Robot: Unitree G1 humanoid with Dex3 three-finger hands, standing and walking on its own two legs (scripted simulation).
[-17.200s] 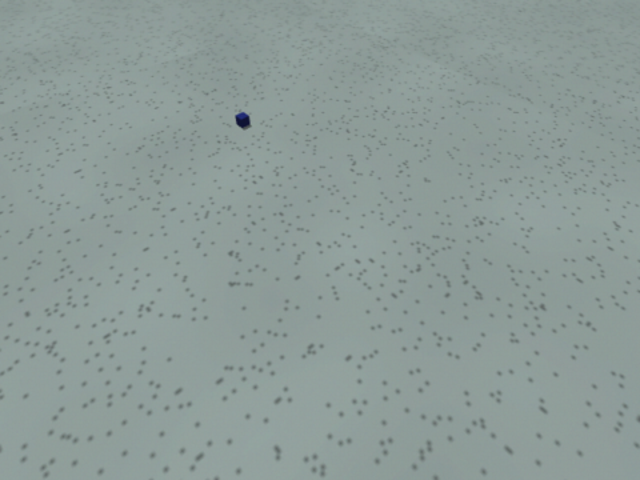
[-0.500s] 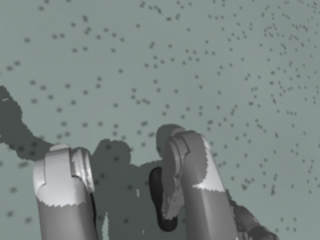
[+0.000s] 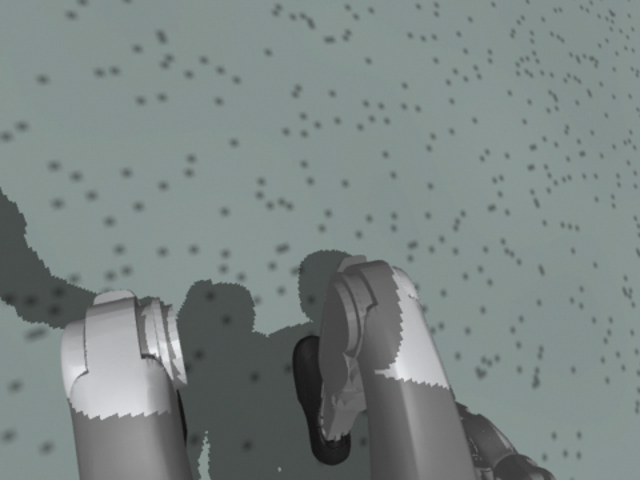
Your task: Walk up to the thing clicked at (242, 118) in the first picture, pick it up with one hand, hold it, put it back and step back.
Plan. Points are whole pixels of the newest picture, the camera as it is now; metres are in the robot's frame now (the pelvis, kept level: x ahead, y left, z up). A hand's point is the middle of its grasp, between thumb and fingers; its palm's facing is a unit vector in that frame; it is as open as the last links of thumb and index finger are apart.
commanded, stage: rise first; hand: left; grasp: from above
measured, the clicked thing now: out of the picture +0.44 +0.41 -0.28
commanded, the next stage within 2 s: none
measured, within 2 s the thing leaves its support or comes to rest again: neither
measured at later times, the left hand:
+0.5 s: hand out of the picture +0.38 +0.44 -0.16, palm faces -0.39 -0.20 -0.90, open 14.3 cm
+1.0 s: hand out of the picture +0.38 +0.43 -0.15, palm faces -0.39 -0.19 -0.90, open 14.2 cm
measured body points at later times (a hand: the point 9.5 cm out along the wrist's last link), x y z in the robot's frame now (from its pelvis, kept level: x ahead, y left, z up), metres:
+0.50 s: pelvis +0.00 +0.00 +0.00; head +0.23 +0.11 +0.37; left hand +0.40 +0.44 -0.11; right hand +0.10 -0.27 -0.09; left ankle +0.07 +0.12 -0.28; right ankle +0.11 -0.13 -0.28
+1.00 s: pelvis +0.00 +0.00 +0.00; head +0.22 +0.11 +0.38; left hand +0.40 +0.44 -0.10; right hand +0.10 -0.27 -0.09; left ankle +0.07 +0.12 -0.28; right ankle +0.11 -0.13 -0.28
